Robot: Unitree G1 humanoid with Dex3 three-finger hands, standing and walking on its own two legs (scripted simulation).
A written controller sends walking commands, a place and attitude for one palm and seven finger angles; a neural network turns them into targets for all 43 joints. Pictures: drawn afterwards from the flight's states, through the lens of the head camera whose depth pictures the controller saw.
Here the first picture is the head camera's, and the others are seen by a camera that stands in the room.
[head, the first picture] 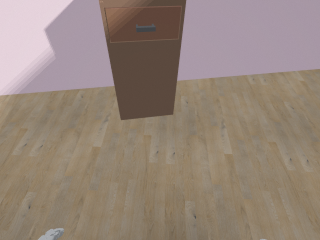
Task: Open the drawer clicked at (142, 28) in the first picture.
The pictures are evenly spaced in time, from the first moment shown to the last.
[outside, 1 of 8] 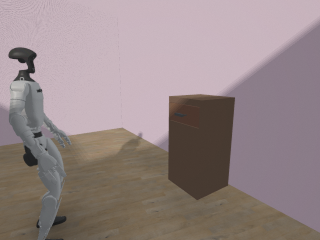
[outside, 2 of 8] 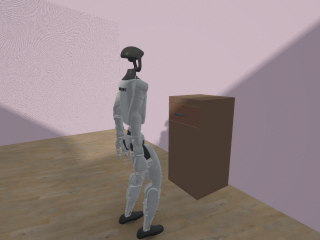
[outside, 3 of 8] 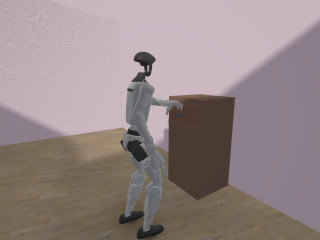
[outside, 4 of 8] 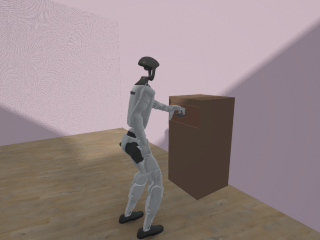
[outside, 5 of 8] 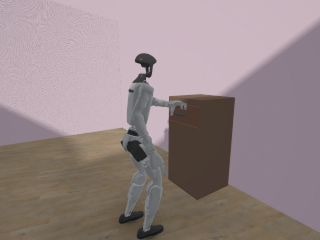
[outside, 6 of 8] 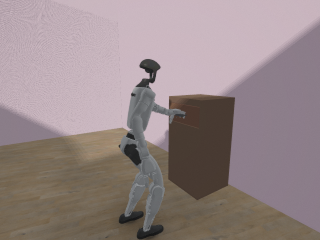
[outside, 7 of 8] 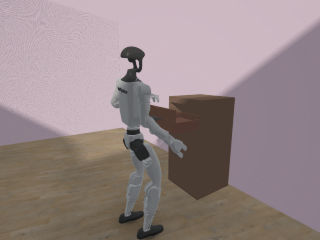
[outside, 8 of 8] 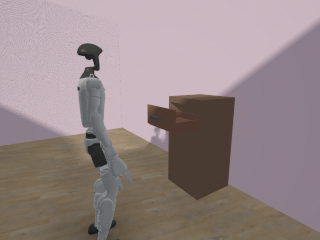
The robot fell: no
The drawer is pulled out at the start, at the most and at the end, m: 0.00 0.27 0.27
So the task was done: yes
